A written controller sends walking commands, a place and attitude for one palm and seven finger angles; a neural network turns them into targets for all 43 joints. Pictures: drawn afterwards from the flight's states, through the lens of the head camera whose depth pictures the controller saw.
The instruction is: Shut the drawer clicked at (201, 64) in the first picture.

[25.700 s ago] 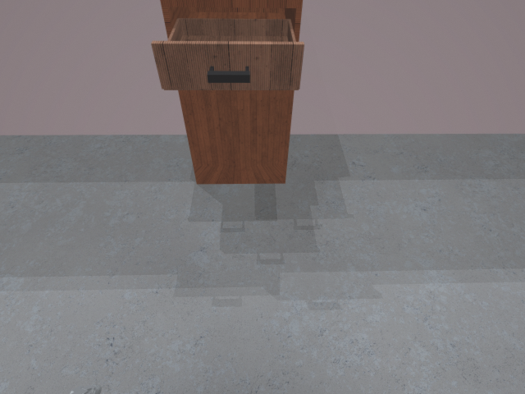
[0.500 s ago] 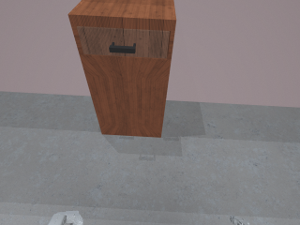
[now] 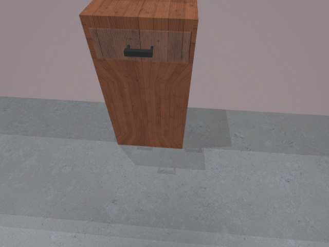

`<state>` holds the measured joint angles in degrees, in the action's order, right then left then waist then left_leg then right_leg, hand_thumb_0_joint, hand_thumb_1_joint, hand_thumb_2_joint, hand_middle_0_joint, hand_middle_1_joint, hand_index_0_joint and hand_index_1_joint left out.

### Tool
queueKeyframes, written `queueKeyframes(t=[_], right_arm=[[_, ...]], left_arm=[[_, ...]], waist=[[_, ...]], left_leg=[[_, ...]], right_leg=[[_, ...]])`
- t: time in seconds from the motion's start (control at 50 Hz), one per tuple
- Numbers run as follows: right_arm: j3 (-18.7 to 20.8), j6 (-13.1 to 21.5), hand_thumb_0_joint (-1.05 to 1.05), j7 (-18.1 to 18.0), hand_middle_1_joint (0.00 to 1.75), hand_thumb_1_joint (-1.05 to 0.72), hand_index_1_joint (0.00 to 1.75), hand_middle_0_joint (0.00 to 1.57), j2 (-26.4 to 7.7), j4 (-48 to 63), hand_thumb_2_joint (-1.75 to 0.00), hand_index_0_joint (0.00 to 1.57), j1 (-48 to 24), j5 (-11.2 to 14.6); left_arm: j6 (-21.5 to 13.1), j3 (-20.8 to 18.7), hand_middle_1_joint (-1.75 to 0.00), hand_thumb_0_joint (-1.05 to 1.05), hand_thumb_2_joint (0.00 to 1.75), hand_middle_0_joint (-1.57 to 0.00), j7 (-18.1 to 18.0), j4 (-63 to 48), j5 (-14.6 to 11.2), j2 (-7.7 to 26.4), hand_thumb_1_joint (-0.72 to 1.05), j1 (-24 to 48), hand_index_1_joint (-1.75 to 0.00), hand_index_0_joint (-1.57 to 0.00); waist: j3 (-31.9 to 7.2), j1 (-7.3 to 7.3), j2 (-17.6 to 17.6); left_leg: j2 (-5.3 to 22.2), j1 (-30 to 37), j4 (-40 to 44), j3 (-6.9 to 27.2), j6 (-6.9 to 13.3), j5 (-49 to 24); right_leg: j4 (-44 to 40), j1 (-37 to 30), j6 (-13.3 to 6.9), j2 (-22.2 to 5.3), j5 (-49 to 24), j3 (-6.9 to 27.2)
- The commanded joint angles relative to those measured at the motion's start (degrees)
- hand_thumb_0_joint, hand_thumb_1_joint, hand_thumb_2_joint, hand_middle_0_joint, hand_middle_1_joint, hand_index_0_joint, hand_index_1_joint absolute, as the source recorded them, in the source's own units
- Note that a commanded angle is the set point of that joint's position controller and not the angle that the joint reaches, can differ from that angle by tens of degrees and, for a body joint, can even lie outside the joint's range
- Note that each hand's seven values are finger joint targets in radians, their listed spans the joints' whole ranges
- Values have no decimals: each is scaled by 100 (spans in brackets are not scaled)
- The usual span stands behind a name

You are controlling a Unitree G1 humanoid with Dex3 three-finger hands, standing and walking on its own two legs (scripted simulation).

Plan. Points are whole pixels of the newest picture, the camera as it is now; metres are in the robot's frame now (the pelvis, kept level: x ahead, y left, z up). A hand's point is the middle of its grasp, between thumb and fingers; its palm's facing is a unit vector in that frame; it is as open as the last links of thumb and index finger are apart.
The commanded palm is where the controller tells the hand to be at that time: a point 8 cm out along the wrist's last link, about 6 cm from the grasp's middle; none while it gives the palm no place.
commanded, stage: let the arm hang, fingers relaxed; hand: left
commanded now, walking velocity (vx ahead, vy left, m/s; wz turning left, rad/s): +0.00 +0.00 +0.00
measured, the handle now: (139, 50) +0.87 +0.17 +0.03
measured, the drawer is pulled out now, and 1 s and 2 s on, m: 0.00 0.00 0.00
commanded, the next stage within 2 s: look to check the result in 0.38 s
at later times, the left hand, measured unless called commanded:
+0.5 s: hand out of the picture +0.01 +0.15 -0.18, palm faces +0.04 -0.98 -0.18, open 7.3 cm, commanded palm none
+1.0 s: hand out of the picture +0.02 +0.15 -0.17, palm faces +0.05 -0.98 -0.18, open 7.4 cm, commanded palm none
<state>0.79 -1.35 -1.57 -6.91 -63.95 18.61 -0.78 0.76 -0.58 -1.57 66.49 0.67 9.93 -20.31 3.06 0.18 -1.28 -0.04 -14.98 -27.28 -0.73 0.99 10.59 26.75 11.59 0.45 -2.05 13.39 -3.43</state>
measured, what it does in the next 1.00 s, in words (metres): stands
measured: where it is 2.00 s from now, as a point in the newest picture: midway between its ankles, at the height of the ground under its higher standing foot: outside the picture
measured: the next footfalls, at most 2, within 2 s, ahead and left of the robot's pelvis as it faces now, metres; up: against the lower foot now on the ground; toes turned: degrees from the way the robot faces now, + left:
none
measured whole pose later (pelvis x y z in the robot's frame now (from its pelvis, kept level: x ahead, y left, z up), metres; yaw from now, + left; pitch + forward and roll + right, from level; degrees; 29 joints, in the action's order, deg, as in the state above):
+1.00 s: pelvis +0.02 -0.02 +0.00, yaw +0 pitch -2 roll +0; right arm 1.0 -0.4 -2.5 -7.0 -65.5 15.6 -0.8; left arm -0.3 -1.1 -1.8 65.9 0.5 7.7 -15.5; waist 3.5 -0.2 -0.5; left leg 1.4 -11.7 -25.3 -0.1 -0.8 11.8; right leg 24.5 8.2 -0.8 -0.5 14.5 -4.0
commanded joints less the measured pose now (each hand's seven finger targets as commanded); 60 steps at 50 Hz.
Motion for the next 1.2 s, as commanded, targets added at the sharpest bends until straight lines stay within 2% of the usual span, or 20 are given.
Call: queueKeyframes(t=[0.0,0.12,0.26,0.34,0.38,0.62,0.68,0.78,0.98,1.06,1.18], right_arm=[[134,87,0,-38,30,-90,30,20,-559,64,-90,20,432,-12],[125,111,0,-49,30,-90,30,20,-409,21,-90,20,400,-16],[130,133,0,-70,30,-90,30,20,-402,16,-90,20,381,-25],[132,145,0,-82,30,-90,30,20,-420,2,-90,20,364,-12],[140,137,0,-88,30,-90,30,20,-459,11,-90,20,331,-2],[122,125,0,-96,30,-90,30,20,-478,-46,-90,20,274,-3],[132,146,0,-101,30,-90,30,20,-521,-42,-90,20,248,8],[119,141,0,-104,30,-90,30,20,-513,-55,-90,20,215,10],[124,131,0,-97,30,-90,30,20,-551,-77,-90,20,164,4],[111,161,0,-108,30,-90,30,20,-553,-99,-90,20,141,-1],[120,155,0,-108,30,-90,30,20,-569,-95,-90,20,105,8]], left_arm=[[-72,-93,-30,0,90,-20,-52,-194,-5,460,90,-255,-30,-20],[-97,-119,-30,0,90,-20,-68,-249,-2,336,90,-137,-30,-20],[-117,-146,-30,0,90,-20,-61,-266,-16,326,90,-38,-30,-20],[-122,-155,-30,0,90,-20,-59,-269,-20,337,90,13,-30,-20],[-134,-148,-30,0,90,-20,-66,-260,-21,346,90,-15,-30,-20],[-118,-135,-30,0,90,-20,-62,-187,-30,331,90,7,-30,-20],[-136,-144,-30,0,90,-20,-64,-189,-24,355,90,-22,-30,-20],[-130,-141,-30,0,90,-20,-66,-165,-25,354,90,19,-30,-20],[-144,-145,-30,0,90,-20,-66,-191,-27,399,90,80,-30,-20],[-151,-159,-30,0,90,-20,-58,-188,-35,393,90,103,-30,-20],[-162,-158,-30,0,90,-20,-64,-191,-29,431,90,98,-30,-20]], waist=[[364,-35,77],[387,-44,137],[307,-41,-101],[231,-39,-37],[178,-36,107],[297,-51,35],[123,-46,12],[266,-43,23],[281,-51,121],[134,-44,0],[140,-37,107]], left_leg=[[488,2,698,582,177,490],[445,13,596,481,131,150],[456,70,552,433,104,-84],[484,157,526,430,96,-314],[497,260,469,402,94,-430],[526,289,570,418,86,-247],[538,405,522,392,84,-499],[542,361,576,406,78,-468],[517,378,549,374,55,-436],[539,427,571,379,58,-603],[541,494,552,352,49,-681]], right_leg=[[-739,541,-353,-352,803,411],[-768,455,-341,-372,569,444],[-799,305,-356,-393,352,464],[-779,194,-339,-389,103,412],[-800,184,-346,-395,-16,432],[-883,217,-332,-369,198,428],[-826,100,-324,-378,-78,410],[-848,127,-316,-359,-61,401],[-926,112,-322,-376,2,432],[-853,-44,-316,-384,-258,406],[-876,-49,-309,-393,-426,417]])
